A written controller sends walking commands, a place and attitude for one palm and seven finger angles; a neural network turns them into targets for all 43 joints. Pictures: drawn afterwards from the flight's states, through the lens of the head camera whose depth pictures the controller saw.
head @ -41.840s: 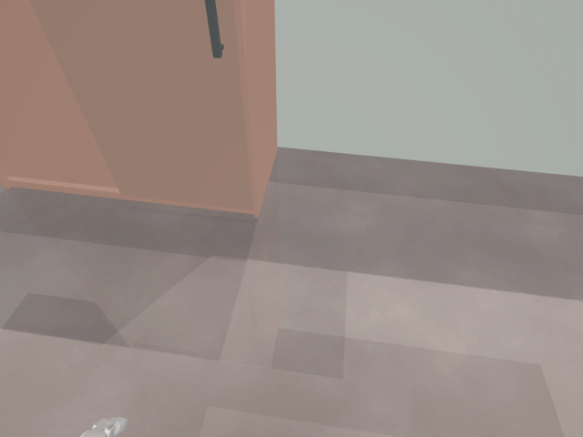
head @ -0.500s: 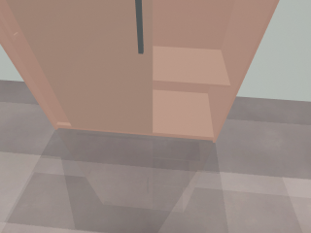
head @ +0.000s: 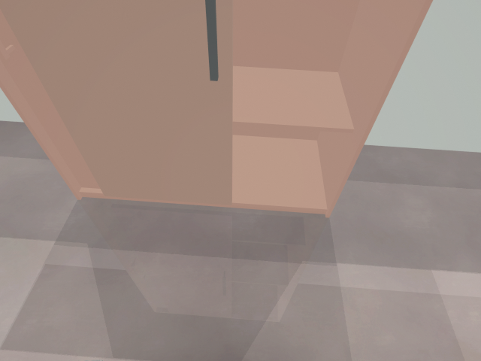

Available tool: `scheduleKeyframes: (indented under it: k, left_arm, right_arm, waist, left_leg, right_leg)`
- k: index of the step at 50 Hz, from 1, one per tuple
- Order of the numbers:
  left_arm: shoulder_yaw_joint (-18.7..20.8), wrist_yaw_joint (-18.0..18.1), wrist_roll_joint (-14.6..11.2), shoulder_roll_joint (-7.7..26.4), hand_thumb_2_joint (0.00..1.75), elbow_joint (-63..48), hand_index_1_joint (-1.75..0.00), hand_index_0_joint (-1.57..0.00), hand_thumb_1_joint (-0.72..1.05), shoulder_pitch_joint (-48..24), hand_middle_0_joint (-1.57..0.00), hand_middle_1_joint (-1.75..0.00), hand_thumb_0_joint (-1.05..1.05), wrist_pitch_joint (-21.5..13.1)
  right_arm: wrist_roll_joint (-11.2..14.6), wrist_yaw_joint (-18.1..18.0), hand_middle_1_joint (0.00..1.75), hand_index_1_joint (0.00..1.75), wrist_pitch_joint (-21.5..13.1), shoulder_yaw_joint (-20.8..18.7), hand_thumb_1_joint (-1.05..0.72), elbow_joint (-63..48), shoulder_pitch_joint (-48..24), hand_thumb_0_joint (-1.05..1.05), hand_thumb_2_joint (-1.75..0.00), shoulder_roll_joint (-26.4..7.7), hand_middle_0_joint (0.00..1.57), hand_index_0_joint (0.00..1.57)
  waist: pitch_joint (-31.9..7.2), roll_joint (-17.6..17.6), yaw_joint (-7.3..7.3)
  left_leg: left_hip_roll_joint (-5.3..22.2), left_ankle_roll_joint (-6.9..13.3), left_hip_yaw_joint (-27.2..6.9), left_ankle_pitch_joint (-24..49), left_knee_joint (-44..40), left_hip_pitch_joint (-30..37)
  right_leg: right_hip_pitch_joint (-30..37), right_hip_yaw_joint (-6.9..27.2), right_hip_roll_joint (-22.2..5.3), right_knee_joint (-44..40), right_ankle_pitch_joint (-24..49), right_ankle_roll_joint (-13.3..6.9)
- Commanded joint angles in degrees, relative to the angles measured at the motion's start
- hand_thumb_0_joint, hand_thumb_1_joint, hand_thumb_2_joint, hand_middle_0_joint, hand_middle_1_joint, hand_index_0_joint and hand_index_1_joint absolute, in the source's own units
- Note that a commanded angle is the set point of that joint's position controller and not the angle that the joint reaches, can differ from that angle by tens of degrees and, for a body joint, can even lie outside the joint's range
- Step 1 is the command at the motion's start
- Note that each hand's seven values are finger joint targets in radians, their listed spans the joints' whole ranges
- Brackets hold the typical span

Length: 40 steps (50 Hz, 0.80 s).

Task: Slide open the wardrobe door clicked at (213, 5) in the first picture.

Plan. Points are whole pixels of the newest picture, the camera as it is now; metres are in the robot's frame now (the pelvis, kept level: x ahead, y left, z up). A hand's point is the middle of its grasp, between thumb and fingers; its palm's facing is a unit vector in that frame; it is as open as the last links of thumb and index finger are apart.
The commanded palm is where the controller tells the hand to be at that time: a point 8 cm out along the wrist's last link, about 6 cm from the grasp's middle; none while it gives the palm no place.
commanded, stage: look to check the result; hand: right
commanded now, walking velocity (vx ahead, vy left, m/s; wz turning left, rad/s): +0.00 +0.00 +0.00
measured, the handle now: (212, 15) +0.88 +0.13 +0.17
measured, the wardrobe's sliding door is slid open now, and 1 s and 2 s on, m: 0.48 0.48 0.48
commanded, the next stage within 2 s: stand and wait in 0.08 s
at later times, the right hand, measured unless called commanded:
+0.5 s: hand out of the picture +0.09 -0.23 -0.16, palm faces -0.04 +0.95 -0.32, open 7.4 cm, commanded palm none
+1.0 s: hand out of the picture +0.10 -0.23 -0.16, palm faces -0.03 +0.94 -0.33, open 7.4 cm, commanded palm none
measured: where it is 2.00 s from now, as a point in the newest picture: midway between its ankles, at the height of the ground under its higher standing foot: outside the picture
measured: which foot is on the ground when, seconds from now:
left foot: down 0.00-1.00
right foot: down 0.00-1.00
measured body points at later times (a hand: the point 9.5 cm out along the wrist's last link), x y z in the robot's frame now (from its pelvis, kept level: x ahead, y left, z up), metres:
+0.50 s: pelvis +0.01 +0.01 +0.00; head +0.03 +0.01 +0.45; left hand +0.09 +0.31 -0.13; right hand +0.10 -0.28 -0.14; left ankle -0.02 +0.12 -0.75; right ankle +0.00 -0.10 -0.75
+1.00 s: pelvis +0.01 +0.02 +0.00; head +0.03 +0.02 +0.45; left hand +0.09 +0.31 -0.14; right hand +0.10 -0.28 -0.13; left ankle -0.02 +0.12 -0.75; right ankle +0.00 -0.10 -0.75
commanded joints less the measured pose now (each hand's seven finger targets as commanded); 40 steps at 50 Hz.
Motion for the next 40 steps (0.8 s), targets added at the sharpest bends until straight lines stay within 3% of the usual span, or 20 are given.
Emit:
scheduleKeyframes:
  k: [1,26,38,40]
  left_arm:
    - [2.1,0.8,0.2,11.8,0.90,-3.1,-0.30,-0.20,0.90,-2.0,-0.20,-0.30,0.00,-1.2]
    - [1.9,1.1,0.3,11.8,0.90,-3.3,-0.30,-0.20,0.90,-2.1,-0.20,-0.30,0.00,-1.2]
    - [2.0,1.2,0.2,11.9,0.90,-3.3,-0.30,-0.20,0.90,-1.4,-0.20,-0.30,0.00,-1.2]
    - [2.0,1.2,0.2,11.8,0.90,-3.3,-0.30,-0.20,0.90,-1.6,-0.20,-0.30,0.00,-1.2]
  right_arm:
    - [0.0,-0.6,0.30,0.30,-1.3,-1.9,-0.90,-3.1,-2.0,0.00,-0.90,-10.8,0.20,0.20]
    - [0.1,-0.7,0.30,0.30,-1.3,-2.1,-0.90,-3.7,-2.2,0.00,-0.90,-10.9,0.20,0.20]
    - [0.0,-0.8,0.30,0.30,-1.4,-2.2,-0.90,-3.8,-2.1,0.00,-0.90,-11.1,0.20,0.20]
    - [0.1,-0.8,0.30,0.30,-1.3,-2.2,-0.90,-3.7,-2.4,0.00,-0.90,-11.0,0.20,0.20]
  waist:
    - [-6.2,1.2,0.31]
    - [-5.1,0.2,0.29]
    - [-7.0,1.4,0.26]
    - [-6.5,0.4,0.28]
  left_leg:
    - [7.2,1.8,-5.9,11.8,-1.9,0.0]
    - [7.1,2.1,-6.2,14.2,-2.5,1.2]
    - [6.9,2.1,-6.1,16.4,-2.1,2.5]
    - [7.1,2.1,-5.9,16.9,-1.9,2.4]
  right_leg:
    - [4.2,7.4,-8.3,-1.5,11.8,-1.0]
    - [4.5,6.6,-8.5,-1.7,12.2,-0.4]
    - [5.5,6.6,-8.7,-1.3,14.1,-0.4]
    - [5.5,6.4,-8.7,-1.4,14.7,-0.3]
